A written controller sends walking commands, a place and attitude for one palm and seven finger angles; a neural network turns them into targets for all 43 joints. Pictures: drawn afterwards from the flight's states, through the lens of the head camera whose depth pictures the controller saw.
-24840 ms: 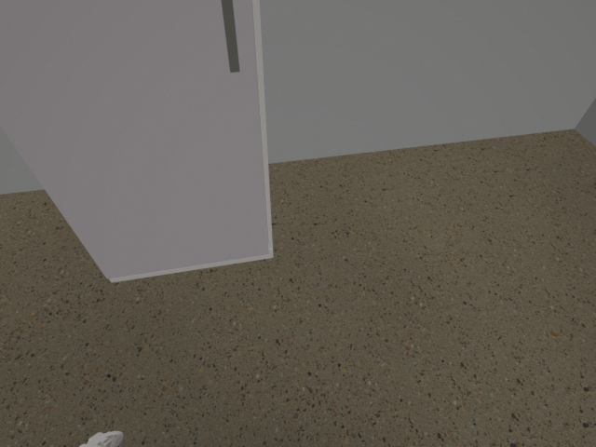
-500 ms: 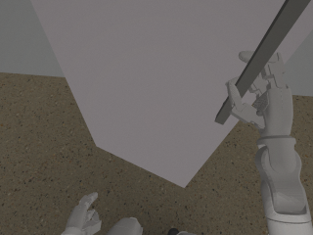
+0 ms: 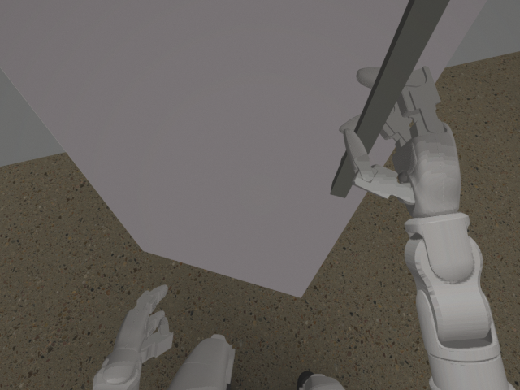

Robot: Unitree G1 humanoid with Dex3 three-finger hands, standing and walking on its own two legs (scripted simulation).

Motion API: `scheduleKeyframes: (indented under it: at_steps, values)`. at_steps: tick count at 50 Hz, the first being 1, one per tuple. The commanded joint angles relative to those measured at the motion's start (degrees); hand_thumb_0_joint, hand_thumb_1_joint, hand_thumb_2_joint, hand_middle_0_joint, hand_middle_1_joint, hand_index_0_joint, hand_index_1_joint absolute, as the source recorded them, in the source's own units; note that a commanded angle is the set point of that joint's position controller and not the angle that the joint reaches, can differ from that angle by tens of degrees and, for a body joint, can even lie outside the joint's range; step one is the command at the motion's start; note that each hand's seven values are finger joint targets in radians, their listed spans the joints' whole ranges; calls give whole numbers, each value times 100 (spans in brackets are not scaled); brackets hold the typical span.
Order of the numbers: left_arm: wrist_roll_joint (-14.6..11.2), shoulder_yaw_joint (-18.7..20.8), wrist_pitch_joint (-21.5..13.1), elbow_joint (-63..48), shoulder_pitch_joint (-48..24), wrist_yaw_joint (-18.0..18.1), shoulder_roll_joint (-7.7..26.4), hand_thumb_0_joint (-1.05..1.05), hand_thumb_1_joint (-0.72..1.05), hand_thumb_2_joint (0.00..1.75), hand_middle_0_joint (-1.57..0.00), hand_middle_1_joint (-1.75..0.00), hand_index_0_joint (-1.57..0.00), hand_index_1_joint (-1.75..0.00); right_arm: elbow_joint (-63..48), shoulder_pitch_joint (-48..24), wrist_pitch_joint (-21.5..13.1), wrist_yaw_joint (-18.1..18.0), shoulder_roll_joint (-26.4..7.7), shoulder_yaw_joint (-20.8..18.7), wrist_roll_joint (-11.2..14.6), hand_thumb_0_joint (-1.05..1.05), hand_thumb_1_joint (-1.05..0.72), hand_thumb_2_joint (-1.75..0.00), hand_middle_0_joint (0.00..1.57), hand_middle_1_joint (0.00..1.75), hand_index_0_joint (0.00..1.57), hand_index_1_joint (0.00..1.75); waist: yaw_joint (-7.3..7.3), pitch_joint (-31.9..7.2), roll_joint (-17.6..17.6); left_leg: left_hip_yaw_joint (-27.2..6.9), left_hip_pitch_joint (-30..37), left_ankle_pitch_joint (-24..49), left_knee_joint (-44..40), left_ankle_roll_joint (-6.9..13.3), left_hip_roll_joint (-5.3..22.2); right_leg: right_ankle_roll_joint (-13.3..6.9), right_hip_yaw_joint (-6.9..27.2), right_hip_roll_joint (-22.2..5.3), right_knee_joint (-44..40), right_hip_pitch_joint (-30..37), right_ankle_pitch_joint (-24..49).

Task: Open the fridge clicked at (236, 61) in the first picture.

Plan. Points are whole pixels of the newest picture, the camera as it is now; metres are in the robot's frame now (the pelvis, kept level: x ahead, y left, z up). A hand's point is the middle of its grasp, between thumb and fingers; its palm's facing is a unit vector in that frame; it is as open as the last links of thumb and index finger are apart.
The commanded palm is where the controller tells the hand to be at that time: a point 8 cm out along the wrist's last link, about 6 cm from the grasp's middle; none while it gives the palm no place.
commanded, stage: walk backward, drawing the door open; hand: right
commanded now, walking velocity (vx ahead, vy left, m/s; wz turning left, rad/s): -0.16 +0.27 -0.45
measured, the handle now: (387, 75) +0.39 -0.07 +0.27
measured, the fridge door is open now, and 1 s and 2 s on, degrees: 35 63 69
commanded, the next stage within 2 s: stop walking and hold the door back in 1.14 s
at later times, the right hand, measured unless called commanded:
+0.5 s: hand (286, 272) +0.21 +0.01 +0.20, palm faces +0.27 +0.94 -0.20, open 7.5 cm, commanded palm +0.17 -0.03 +0.20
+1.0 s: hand (165, 373) +0.13 +0.09 +0.20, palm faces +0.69 +0.70 -0.17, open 7.1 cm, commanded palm +0.07 +0.07 +0.20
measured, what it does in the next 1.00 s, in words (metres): steps to the left, turning right: left foot, then right foot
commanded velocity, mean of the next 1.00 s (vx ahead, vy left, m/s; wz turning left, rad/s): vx -0.15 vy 0.31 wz -0.66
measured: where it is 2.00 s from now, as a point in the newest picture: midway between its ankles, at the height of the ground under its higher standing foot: outside the picture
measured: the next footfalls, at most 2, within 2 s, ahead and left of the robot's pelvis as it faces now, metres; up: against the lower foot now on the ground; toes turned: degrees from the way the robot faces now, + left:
left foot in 0.08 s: +0.08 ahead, +0.19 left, +0.00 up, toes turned -3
right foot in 0.36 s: -0.03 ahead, +0.03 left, +0.00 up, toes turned -25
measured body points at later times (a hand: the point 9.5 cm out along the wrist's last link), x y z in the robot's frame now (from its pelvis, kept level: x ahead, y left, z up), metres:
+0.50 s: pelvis -0.04 +0.20 +0.00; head +0.04 +0.17 +0.44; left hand +0.22 +0.34 -0.10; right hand +0.19 -0.04 +0.21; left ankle +0.05 +0.31 -0.67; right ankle -0.07 +0.05 -0.73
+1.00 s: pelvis +0.00 +0.40 +0.00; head +0.03 +0.34 +0.44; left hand +0.28 +0.46 -0.09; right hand +0.09 +0.06 +0.21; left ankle +0.10 +0.47 -0.67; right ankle -0.04 +0.29 -0.73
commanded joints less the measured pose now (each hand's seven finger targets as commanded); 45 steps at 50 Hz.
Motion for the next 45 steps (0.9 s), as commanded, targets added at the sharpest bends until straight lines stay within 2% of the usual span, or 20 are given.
scheduleKeyframes:
  at_steps: [1,3,5,6,7,9,15,16,18,19,24,29,30,32,33,35,42,43,44,45]
  values:
    - [-183,289,-342,-921,-369,-63,680,0,90,90,-20,-30,-20,-30,-2296,-1040,-859,-136,-107,-386,186,0,-90,-90,45,140,45,140,-92,-2633,-806,264,2029,567,-1903,-176,14,-961,699,-969,-358,678,1635]
    - [-258,235,-281,-853,-338,-47,636,0,90,90,-20,-30,-20,-30,-2153,-1149,-815,-204,-352,-567,184,0,-90,-90,45,140,45,140,-69,-2569,-493,486,2731,1340,-2987,-267,-10,-682,362,-484,-17,235,912]
    - [-268,94,-170,-909,-598,-21,344,0,90,90,-20,-30,-20,-30,-2285,-1399,-795,-290,-836,-860,179,0,-90,-90,45,140,45,140,-119,-2403,1526,-312,2470,1980,-3657,323,1395,-201,-816,471,2036,-772,-1536]
    - [-232,283,-195,-967,-725,68,452,0,90,90,-20,-30,-20,-30,-2511,-1116,-778,-294,-873,-1072,216,0,-90,-90,45,140,45,140,-399,-2664,2679,-961,1975,1098,-3838,885,2055,-240,-604,543,3890,-810,-2366]
    - [-165,214,-240,-993,-885,141,377,0,90,90,-20,-30,-20,-30,-2584,-996,-762,-295,-740,-981,159,0,-90,-90,45,140,45,140,-348,-2365,2262,-1162,1766,1190,-3711,1197,2149,-267,-394,384,4665,-1093,-2421]
    - [-24,26,-200,-859,-806,164,213,0,90,90,-20,-30,-20,-30,-2763,-695,-832,-319,-393,-728,206,0,-90,-90,45,140,45,140,-299,-2397,1087,-242,2649,2693,-3059,1375,1969,-188,-663,152,4015,-1446,-2369]
    - [30,51,-308,-929,-211,251,285,0,90,90,-20,-30,-20,-30,-2873,-648,-828,-364,-175,-328,165,0,-90,-90,45,140,45,140,-83,-2711,1138,604,2441,3452,-2434,997,1470,-291,-1387,192,267,112,-1282]
    - [1,123,-325,-927,15,240,364,0,90,90,-20,-30,-20,-30,-2876,-796,-831,-358,-145,-209,170,0,-90,-90,45,140,45,140,127,-2832,790,762,1589,3198,-1671,733,1318,-424,-1114,-94,-553,1307,-400]
    - [83,350,-267,-1120,-60,193,917,0,90,90,-20,-30,-20,-30,-2647,-799,-923,-314,-1,24,84,0,-90,-90,45,140,45,140,105,-2704,-1100,366,-1424,-604,613,-89,518,-1618,2838,-2956,-1048,3484,3849]
    - [126,244,-334,-1036,-127,100,792,0,90,90,-20,-30,-20,-30,-2645,-750,-984,-240,-215,-211,16,0,-90,-90,45,140,45,140,88,-2704,-161,-353,-1249,-476,1212,25,453,-1752,2972,-3020,-984,3090,3554]
    - [-52,331,-406,-639,-362,44,801,0,90,90,-20,-30,-20,-30,-2448,-477,-797,-180,-88,-407,81,0,-90,-90,45,140,45,140,-172,-2085,-788,-223,311,602,30,-133,518,-1005,258,-1561,-705,944,1851]
    - [-265,255,-354,-856,-368,8,703,0,90,90,-20,-30,-20,-30,-2344,-396,-775,-342,-319,-783,241,0,-90,-90,45,140,45,140,-185,-2250,-997,727,2318,816,-2545,-348,-45,-705,13,-873,-258,162,628]
    - [-298,193,-330,-857,-364,3,598,0,90,90,-20,-30,-20,-30,-2393,-462,-798,-378,-553,-979,258,0,-90,-90,45,140,45,140,-196,-2308,-480,645,2541,1144,-3158,-328,159,-531,-198,-504,263,15,242]
    - [-228,96,-253,-922,-530,47,319,0,90,90,-20,-30,-20,-30,-2578,-427,-790,-511,-1393,-1645,226,0,-90,-90,45,140,45,140,-288,-2333,1843,-608,2139,2496,-3672,515,1802,-145,-931,596,3040,-1037,-2355]
    - [-216,271,-314,-874,-611,103,461,0,90,90,-20,-30,-20,-30,-2677,-113,-759,-582,-1349,-1825,339,0,-90,-90,45,140,45,140,-483,-2636,2564,-1355,2073,2387,-3635,1080,2366,-173,-471,532,4420,-1155,-2909]
    - [-94,72,-267,-810,-759,162,294,0,90,90,-20,-30,-20,-30,-3063,39,-856,-625,-1139,-1732,314,0,-90,-90,45,140,45,140,-339,-2447,1375,-614,2611,3444,-2953,1400,2195,-133,-545,210,4751,-1636,-2548]
    - [13,81,-113,-929,-145,306,444,0,90,90,-20,-30,-20,-30,-2881,76,-851,-631,-835,-1445,403,0,-90,-90,45,140,45,140,-81,-2746,892,690,2009,3475,-2000,853,1553,-222,-1334,207,55,498,-836]
    - [-43,189,-104,-972,7,325,608,0,90,90,-20,-30,-20,-30,-2849,42,-826,-620,-773,-1285,450,0,-90,-90,45,140,45,140,110,-2723,279,783,930,2662,-1124,569,1382,-362,-700,-285,-627,1768,250]
    - [-31,275,-169,-1090,-97,291,875,0,90,90,-20,-30,-20,-30,-2897,-58,-883,-580,-695,-1177,458,0,-90,-90,45,140,45,140,4,-2692,-1115,832,-703,167,150,52,483,-1128,1799,-2058,-1099,2770,2984]
    - [44,212,-245,-994,-136,207,849,0,90,90,-20,-30,-20,-30,-2781,-149,-981,-538,-975,-1374,311,0,-90,-90,45,140,45,140,-144,-2683,-988,42,-1045,-1056,865,-45,371,-1718,2894,-2945,-986,2766,4524]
